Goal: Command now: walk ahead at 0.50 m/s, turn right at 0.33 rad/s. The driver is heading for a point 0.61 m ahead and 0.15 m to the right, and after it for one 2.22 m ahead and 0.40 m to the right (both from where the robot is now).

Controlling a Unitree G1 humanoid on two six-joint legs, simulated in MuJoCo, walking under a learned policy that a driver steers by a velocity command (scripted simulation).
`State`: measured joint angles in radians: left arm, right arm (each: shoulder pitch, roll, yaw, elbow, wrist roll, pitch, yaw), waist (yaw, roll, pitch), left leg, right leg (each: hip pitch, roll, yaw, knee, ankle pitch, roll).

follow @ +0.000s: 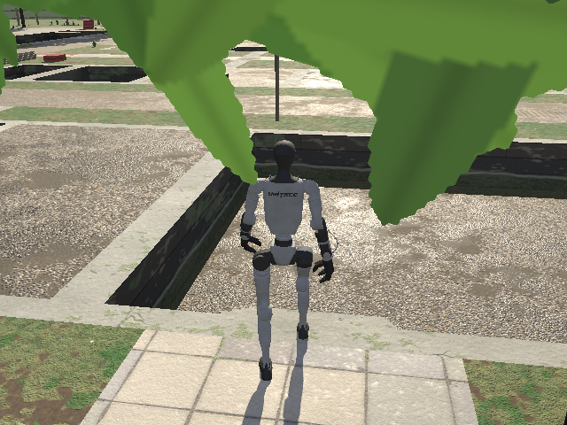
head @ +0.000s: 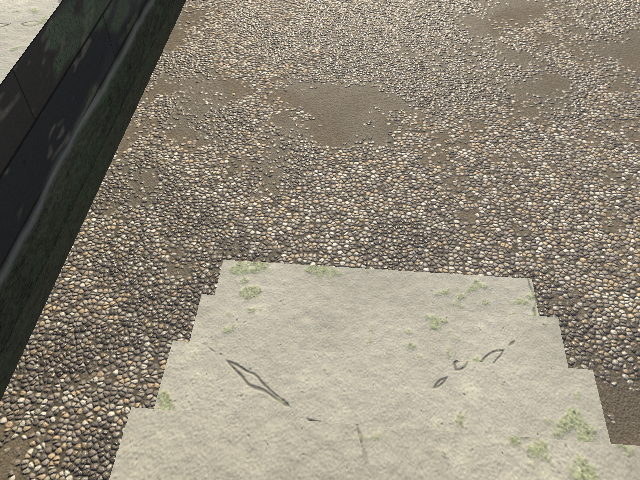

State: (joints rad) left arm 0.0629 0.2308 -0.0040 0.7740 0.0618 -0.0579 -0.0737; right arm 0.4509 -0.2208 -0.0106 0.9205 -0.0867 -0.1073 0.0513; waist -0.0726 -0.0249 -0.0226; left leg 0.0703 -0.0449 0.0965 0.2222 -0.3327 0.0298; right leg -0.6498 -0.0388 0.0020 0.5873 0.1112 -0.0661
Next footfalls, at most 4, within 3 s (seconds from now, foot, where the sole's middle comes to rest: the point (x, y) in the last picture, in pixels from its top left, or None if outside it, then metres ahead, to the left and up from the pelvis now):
0.06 right None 0.23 -0.11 -0.77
0.48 left None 0.36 0.07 -0.77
0.88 right None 0.52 -0.22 -0.94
1.54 left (301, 474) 0.59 0.04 -0.94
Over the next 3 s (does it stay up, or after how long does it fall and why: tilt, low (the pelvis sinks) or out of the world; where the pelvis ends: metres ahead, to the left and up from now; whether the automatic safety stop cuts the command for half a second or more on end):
stays up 0.66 -0.06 -0.20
